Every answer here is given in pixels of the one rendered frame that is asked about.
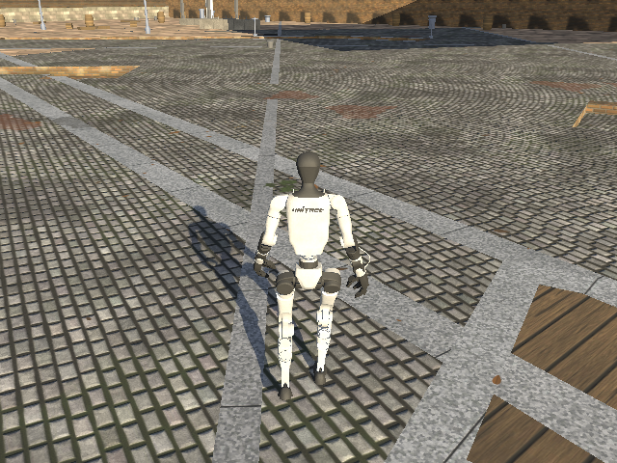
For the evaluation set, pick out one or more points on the robot torso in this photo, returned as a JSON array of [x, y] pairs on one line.
[[308, 221]]

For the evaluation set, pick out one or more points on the left robot hand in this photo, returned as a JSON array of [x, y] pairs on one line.
[[267, 263]]

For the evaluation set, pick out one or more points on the right robot upper arm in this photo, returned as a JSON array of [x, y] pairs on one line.
[[338, 203]]

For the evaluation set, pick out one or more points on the robot left forearm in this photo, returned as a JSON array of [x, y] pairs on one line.
[[262, 251]]

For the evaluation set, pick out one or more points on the left robot upper arm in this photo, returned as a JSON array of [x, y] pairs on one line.
[[277, 204]]

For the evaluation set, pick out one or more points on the robot right forearm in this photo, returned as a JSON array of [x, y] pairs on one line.
[[355, 258]]

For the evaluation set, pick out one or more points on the robot right thigh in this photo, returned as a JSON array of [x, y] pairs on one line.
[[331, 282]]

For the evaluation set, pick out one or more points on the right robot hand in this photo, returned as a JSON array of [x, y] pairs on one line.
[[361, 282]]

